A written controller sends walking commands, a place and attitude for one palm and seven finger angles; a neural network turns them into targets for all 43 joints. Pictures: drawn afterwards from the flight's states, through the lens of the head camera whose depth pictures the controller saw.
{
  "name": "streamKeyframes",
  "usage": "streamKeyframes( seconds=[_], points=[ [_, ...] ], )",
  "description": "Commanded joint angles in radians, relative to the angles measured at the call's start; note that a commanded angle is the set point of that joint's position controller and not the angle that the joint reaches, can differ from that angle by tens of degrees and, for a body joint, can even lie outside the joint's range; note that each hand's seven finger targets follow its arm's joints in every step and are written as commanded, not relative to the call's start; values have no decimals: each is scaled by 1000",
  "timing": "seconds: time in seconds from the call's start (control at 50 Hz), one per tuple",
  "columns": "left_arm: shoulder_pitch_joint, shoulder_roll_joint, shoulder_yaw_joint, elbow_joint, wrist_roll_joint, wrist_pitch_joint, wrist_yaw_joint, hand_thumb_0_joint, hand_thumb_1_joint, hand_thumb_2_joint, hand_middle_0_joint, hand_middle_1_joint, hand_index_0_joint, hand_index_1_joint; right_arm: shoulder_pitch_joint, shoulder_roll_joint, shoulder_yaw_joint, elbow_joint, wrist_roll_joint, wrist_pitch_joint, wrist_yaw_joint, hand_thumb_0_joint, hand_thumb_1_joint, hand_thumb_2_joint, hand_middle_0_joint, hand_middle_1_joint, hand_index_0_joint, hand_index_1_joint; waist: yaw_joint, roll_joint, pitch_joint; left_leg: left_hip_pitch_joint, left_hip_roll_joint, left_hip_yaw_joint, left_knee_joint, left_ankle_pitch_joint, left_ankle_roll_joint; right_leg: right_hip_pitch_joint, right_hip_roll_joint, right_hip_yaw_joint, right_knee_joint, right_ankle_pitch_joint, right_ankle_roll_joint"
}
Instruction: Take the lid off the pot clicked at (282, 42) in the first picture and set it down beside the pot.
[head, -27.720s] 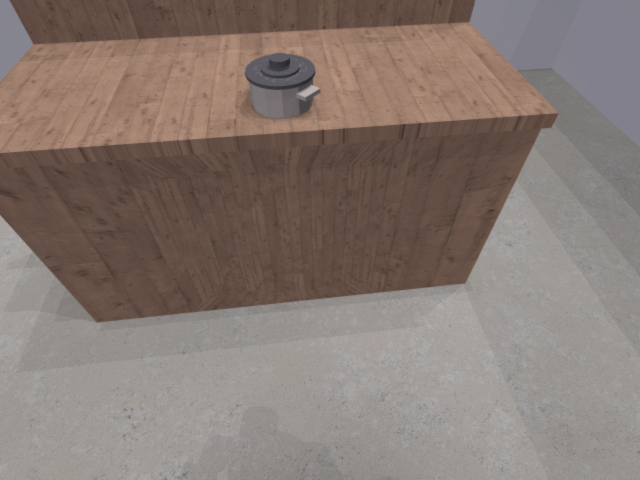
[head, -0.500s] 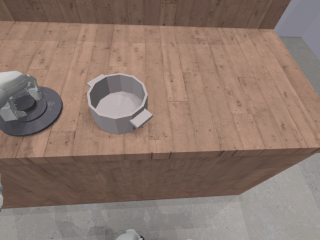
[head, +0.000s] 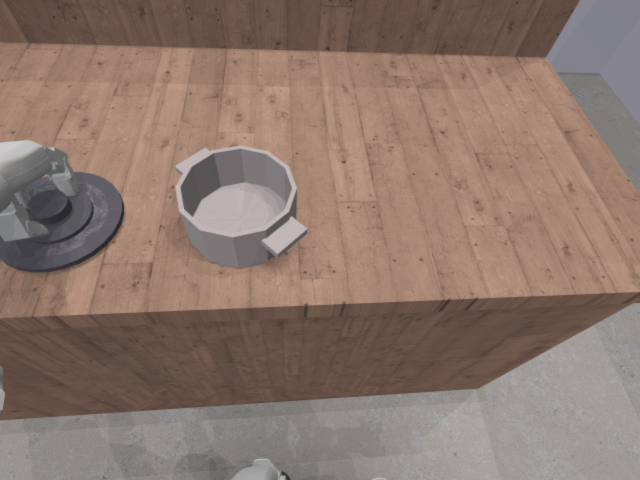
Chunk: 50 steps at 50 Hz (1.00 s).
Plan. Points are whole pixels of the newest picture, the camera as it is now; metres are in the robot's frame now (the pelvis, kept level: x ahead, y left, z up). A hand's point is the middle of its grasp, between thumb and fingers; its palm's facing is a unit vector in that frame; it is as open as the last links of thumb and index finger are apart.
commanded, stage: open the fingers wide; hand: left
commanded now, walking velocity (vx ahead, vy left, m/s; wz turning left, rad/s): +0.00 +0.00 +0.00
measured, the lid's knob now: (49, 206) +0.44 +0.35 +0.04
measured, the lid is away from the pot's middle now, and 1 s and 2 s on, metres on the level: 0.24 0.24 0.24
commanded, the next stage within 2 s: raise the empty hand in 0.40 s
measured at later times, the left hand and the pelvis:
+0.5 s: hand (20, 217) +0.41 +0.36 +0.07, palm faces -0.40 -0.11 -0.91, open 10.9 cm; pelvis +0.00 +0.01 +0.00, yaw +0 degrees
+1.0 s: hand (11, 183) +0.43 +0.35 +0.11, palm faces -0.35 -0.09 -0.93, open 11.0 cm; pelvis +0.00 +0.02 +0.01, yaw +1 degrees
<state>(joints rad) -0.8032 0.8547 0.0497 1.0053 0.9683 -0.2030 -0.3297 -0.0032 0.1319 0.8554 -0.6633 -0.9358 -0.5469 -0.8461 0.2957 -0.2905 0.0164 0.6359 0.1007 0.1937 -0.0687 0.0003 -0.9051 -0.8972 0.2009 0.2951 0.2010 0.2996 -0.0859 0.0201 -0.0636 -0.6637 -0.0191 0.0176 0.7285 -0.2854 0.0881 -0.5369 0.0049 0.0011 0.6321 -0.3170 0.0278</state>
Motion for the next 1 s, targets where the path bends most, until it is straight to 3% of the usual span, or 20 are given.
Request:
streamKeyframes(
  seconds=[0.0,0.08,0.14,0.18,0.24,0.28,0.3,0.36,0.4,0.46,0.5,0.54,0.56,0.6,0.62,0.72,0.76,0.88,0.96,0.98],
  points=[
    [-288,296,75,-105,-20,3,22,0,4,776,-447,-814,-433,-803,60,-182,-64,-81,-10,-14,-15,0,-900,-900,200,300,200,300,-2,69,-335,434,5,-57,-69,290,-13,-74,71,-61,-73,131,-69],
    [-358,314,79,-198,-19,-5,22,0,-55,737,-386,-789,-386,-789,54,-185,-68,-76,-10,-8,-13,0,-900,-900,200,300,200,300,0,134,-366,490,17,-74,-79,306,-19,-94,67,-62,-75,110,-72],
    [-331,304,76,-172,-19,-3,27,0,-55,735,-386,-790,-386,-790,55,-185,-67,-78,-10,-6,-12,0,-900,-900,200,300,200,300,-3,106,-339,469,13,-76,-82,258,-16,-106,69,-62,-81,86,-70],
    [-362,318,83,-206,-15,-5,34,0,-55,736,-386,-790,-386,-790,48,-183,-67,-76,-10,-7,-13,0,-900,-900,200,300,200,300,2,147,-363,497,15,-81,-81,281,-19,-103,68,-60,-77,89,-74],
    [-309,289,72,-151,-16,5,43,0,-56,738,-387,-787,-387,-787,56,-182,-67,-75,-11,-7,-12,0,-900,-900,200,300,200,300,-3,93,-340,474,10,-79,-77,276,-18,-106,71,-62,-79,96,-71],
    [-354,300,69,-182,-16,3,43,0,-58,742,-389,-784,-389,-784,50,-183,-65,-73,-12,-7,-12,0,-900,-900,200,300,200,300,-2,129,-354,492,14,-84,-82,281,-22,-108,69,-62,-76,89,-73],
    [-338,277,54,-149,-13,10,44,0,-59,745,-390,-782,-390,-782,53,-183,-66,-71,-10,-9,-12,0,-900,-900,200,300,200,300,-6,101,-329,475,13,-84,-84,244,-20,-119,71,-64,-78,77,-72],
    [-353,346,104,-187,-2,4,50,0,-63,752,-393,-776,-393,-776,46,-188,-63,-78,-10,-14,-14,0,-900,-900,200,300,200,300,10,129,-366,492,13,-88,-87,273,-22,-94,65,-59,-76,95,-78],
    [-351,280,57,-208,-9,6,50,0,-64,755,-395,-772,-395,-772,45,-177,-66,-79,-12,-11,-9,0,-900,-900,200,300,200,300,3,154,-377,520,13,-90,-80,312,-25,-106,69,-62,-76,100,-74],
    [-347,290,81,-248,-15,-3,53,0,-66,759,-397,-769,-397,-769,37,-179,-70,-85,-14,-9,-3,0,-900,-900,200,300,200,300,10,159,-388,562,25,-109,-85,369,-34,-114,66,-64,-78,103,-76],
    [-362,264,58,-250,-23,7,57,0,-67,761,-398,-767,-398,-767,37,-176,-70,-84,-14,-2,-1,0,-900,-900,200,300,200,300,2,151,-368,554,22,-112,-94,315,-30,-123,69,-63,-87,78,-73],
    [-407,302,78,-261,-22,16,68,0,-67,761,-398,-767,-398,-767,36,-183,-68,-80,-12,-3,-8,0,-900,-900,200,300,200,300,2,130,-367,539,21,-117,-116,225,-25,-107,66,-62,-95,55,-74],
    [-443,323,90,-305,-19,10,72,0,-67,761,-398,-767,-398,-767,25,-185,-67,-85,-13,-9,-12,0,-900,-900,200,300,200,300,9,156,-390,568,23,-125,-119,250,-28,-101,62,-60,-95,66,-78],
    [-438,278,62,-314,-22,18,79,0,-67,761,-398,-767,-398,-767,29,-172,-67,-83,-14,-16,-13,0,-900,-900,200,300,200,300,8,194,-406,613,23,-134,-120,289,-36,-109,66,-63,-99,64,-77],
    [-389,312,100,-274,-23,26,85,0,-67,761,-398,-767,-398,-767,32,-174,-67,-80,-13,-14,-13,0,-900,-900,200,300,200,300,14,153,-392,592,21,-130,-120,286,-35,-90,66,-61,-103,71,-77],
    [-414,248,30,-239,-26,68,73,0,-67,761,-398,-767,-398,-767,22,-174,-61,-80,-7,-12,-4,0,-900,-900,200,300,200,300,3,118,-338,555,19,-124,-150,237,-34,-66,65,-62,-123,66,-76],
    [-453,284,48,-278,-23,68,62,0,-67,761,-398,-767,-398,-767,12,-178,-58,-89,-6,-18,-9,0,-900,-900,200,300,200,300,12,143,-364,570,16,-123,-161,247,-31,-33,59,-56,-131,88,-81],
    [-433,289,58,-256,-31,76,31,0,-67,761,-398,-767,-398,-767,12,-170,-54,-93,-10,-16,-6,0,-900,-900,200,300,200,300,11,118,-357,582,16,-122,-168,338,-34,6,61,-58,-148,124,-77],
    [-474,247,22,-344,-32,75,13,0,-67,761,-398,-767,-398,-767,-13,-166,-60,-109,-10,-16,5,0,-900,-900,200,300,200,300,12,169,-368,646,24,-137,-178,404,-44,-3,57,-54,-163,129,-78],
    [-435,267,46,-298,-36,81,12,0,-67,761,-398,-767,-398,-767,2,-165,-59,-101,-12,-12,5,0,-900,-900,200,300,200,300,13,140,-364,637,23,-137,-177,396,-42,6,60,-55,-164,124,-75]
  ],
)
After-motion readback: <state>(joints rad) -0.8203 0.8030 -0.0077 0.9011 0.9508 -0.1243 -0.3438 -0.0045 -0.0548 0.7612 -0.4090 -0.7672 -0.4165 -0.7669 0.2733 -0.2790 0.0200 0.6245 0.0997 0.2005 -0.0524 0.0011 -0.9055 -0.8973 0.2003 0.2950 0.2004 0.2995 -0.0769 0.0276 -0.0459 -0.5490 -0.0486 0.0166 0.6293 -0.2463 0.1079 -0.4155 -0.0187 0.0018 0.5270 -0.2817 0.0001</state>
